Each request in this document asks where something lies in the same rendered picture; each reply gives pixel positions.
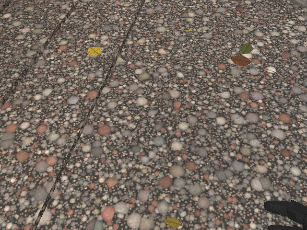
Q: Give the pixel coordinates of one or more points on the robot right hand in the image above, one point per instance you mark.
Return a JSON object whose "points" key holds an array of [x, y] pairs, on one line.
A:
{"points": [[291, 209]]}

